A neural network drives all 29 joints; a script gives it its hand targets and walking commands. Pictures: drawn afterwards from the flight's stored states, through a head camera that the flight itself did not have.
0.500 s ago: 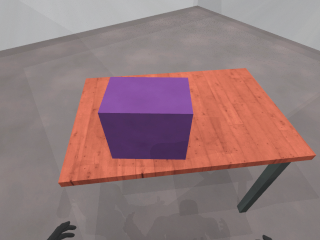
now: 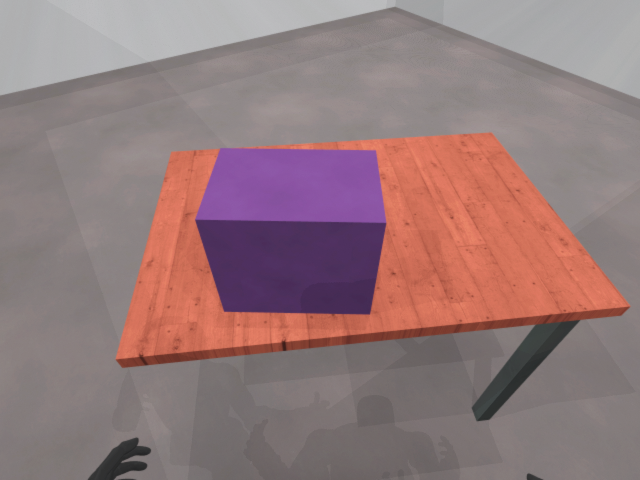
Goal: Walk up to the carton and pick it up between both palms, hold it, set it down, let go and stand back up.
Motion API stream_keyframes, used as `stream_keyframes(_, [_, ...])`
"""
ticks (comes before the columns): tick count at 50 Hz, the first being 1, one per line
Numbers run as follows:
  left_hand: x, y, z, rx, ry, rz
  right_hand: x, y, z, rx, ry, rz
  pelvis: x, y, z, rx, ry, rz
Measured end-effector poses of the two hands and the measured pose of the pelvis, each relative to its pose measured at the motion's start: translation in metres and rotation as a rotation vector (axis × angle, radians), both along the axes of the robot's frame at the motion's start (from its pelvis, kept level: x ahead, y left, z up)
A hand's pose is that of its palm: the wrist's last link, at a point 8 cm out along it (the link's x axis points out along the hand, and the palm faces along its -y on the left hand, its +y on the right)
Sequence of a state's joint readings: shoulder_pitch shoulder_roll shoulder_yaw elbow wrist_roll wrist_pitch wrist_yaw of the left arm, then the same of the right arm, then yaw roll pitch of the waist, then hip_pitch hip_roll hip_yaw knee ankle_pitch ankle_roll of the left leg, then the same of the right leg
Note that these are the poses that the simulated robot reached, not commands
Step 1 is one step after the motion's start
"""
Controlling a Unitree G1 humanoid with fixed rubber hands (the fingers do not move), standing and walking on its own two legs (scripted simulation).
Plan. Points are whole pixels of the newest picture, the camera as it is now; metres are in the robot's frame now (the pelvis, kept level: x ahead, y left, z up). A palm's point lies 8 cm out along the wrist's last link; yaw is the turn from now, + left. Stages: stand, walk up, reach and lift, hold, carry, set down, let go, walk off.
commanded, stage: walk up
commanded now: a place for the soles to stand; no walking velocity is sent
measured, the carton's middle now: (297, 233) +0.50 +0.07 +0.01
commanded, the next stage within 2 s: none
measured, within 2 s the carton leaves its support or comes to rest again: neither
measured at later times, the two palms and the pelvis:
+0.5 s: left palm out of the picture +0.13 +0.28 -0.08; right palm out of the picture +0.10 -0.27 -0.10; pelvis +0.00 +0.01 +0.00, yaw +0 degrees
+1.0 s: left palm out of the picture +0.12 +0.29 -0.09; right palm out of the picture +0.09 -0.27 -0.10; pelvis -0.01 +0.00 +0.00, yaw +0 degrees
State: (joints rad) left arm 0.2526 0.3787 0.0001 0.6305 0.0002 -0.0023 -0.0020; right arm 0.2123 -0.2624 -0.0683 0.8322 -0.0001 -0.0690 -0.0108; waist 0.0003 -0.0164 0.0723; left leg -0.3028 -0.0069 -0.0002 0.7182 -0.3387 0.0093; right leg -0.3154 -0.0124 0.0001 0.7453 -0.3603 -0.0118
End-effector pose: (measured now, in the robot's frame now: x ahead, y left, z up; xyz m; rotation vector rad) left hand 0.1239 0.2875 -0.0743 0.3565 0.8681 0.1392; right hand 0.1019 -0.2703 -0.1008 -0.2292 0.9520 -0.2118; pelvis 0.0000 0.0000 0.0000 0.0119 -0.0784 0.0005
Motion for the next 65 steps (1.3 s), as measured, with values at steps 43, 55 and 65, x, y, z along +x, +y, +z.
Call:
stream_keyframes(43, [-0.004,0.01,-0.016,-0.032,0.04,0.007,-0.009,0.008,0.003,-0.039,0.04,0.015,-0.003,0.012,-0.002,-0.015,0.002,0.005])
stream_keyframes(55, [-0.016,0.004,-0.016,-0.011,0.042,0.005,-0.014,-0.004,-0.007,-0.028,0.077,-0.003,-0.004,0.002,-0.006,-0.001,-0.004,0.008])
stream_keyframes(65, [-0.003,0.006,-0.019,-0.021,0.046,0.008,-0.008,-0.002,-0.003,-0.043,0.052,0.007,0.0,0.006,-0.006,-0.006,0.0,0.009])
